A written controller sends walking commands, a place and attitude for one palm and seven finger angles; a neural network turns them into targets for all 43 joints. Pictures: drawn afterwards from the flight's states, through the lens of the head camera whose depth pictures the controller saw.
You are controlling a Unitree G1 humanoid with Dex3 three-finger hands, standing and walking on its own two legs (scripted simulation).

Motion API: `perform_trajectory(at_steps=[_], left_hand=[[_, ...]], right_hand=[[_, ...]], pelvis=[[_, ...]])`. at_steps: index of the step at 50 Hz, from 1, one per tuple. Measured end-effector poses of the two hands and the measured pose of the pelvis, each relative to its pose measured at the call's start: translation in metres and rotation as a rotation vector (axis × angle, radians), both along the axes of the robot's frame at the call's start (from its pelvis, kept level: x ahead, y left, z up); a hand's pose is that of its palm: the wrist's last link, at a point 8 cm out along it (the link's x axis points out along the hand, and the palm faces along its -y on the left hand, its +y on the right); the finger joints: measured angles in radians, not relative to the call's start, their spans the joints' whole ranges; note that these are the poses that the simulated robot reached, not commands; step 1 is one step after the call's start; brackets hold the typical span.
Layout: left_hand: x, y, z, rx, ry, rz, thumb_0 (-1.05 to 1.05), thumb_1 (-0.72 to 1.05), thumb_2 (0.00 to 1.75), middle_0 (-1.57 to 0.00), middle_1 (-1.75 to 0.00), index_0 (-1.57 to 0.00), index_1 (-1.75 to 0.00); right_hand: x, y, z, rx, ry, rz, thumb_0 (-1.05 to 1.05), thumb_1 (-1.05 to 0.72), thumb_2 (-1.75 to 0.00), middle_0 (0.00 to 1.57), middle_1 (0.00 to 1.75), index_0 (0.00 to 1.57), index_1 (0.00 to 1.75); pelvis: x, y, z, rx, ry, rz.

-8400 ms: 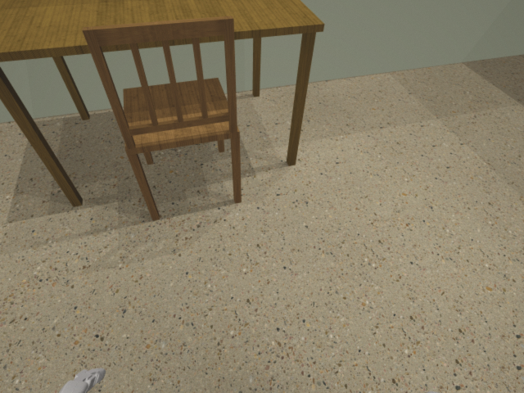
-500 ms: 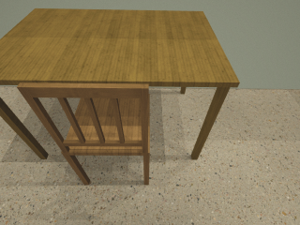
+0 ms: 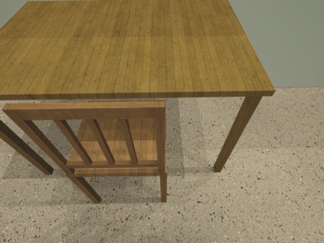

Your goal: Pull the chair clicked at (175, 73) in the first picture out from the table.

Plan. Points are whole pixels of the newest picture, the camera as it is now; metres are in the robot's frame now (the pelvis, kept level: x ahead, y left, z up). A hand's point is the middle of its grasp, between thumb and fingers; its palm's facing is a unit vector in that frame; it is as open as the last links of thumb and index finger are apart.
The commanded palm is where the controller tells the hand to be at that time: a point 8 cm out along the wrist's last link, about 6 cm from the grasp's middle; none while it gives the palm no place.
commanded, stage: come to a stop and stand still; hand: left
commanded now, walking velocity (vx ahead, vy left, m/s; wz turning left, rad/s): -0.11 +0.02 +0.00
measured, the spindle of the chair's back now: (102, 143) +0.42 +0.23 -0.09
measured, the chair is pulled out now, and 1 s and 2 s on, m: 0.00 0.00 0.00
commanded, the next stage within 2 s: look again from close up in 1.06 s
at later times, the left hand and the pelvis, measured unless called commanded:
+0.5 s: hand out of the picture -0.02 +0.21 -0.17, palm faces +0.05 -0.98 -0.21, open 7.3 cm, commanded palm none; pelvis -0.04 +0.03 +0.00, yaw +0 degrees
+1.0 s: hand out of the picture -0.11 +0.17 -0.17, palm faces +0.03 -0.99 -0.16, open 7.4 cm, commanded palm none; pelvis -0.07 +0.01 +0.01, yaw +0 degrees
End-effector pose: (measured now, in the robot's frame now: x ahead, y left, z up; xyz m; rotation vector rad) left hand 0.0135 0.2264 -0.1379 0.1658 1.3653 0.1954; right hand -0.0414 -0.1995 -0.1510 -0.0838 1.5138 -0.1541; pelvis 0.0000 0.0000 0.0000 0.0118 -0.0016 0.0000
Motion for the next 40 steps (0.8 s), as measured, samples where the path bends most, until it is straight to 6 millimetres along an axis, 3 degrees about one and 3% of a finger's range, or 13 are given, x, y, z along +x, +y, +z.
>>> perform_trajectory(at_steps=[4,9,14,21,30,40], left_hand=[[0.019,0.001,0.002,0.017,-0.041,-0.028,0.00,0.91,0.90,-0.20,-0.29,-0.20,-0.30],[0.023,0.002,-0.002,0.000,-0.089,-0.021,0.00,0.91,0.90,-0.20,-0.29,-0.20,-0.30],[0.013,0.018,-0.014,-0.031,-0.103,-0.008,0.00,0.92,0.90,-0.20,-0.29,-0.20,-0.30],[-0.018,0.034,-0.007,-0.032,-0.058,0.000,0.00,0.92,0.90,-0.20,-0.29,-0.20,-0.30],[-0.081,0.026,0.003,-0.019,0.050,-0.003,0.00,0.91,0.90,-0.20,-0.29,-0.20,-0.30],[-0.120,0.007,0.000,-0.057,0.093,0.007,0.00,0.91,0.90,-0.20,-0.29,-0.20,-0.30]], right_hand=[[0.017,-0.008,-0.005,-0.003,-0.036,-0.015,0.00,-0.91,-0.90,0.20,0.30,0.20,0.30],[0.040,-0.021,0.000,-0.054,-0.095,0.023,0.01,-0.91,-0.90,0.20,0.30,0.20,0.30],[0.056,-0.024,0.011,-0.116,-0.194,0.051,0.00,-0.91,-0.90,0.19,0.30,0.20,0.30],[0.053,-0.006,0.023,-0.100,-0.234,0.086,0.00,-0.91,-0.90,0.19,0.30,0.20,0.30],[0.035,-0.002,0.014,-0.053,-0.244,0.056,0.00,-0.93,-0.90,0.20,0.30,0.20,0.30],[-0.027,-0.007,0.014,-0.045,-0.126,0.035,0.00,-0.92,-0.90,0.19,0.30,0.20,0.30]], pelvis=[[-0.004,-0.003,-0.001,-0.001,0.008,0.003],[-0.015,0.001,-0.002,-0.013,-0.009,0.018],[-0.027,0.016,-0.006,-0.015,-0.032,0.015],[-0.037,0.027,0.004,-0.006,-0.022,0.000],[-0.055,0.026,0.007,-0.008,-0.024,-0.009],[-0.071,0.019,0.009,-0.008,-0.034,-0.008]])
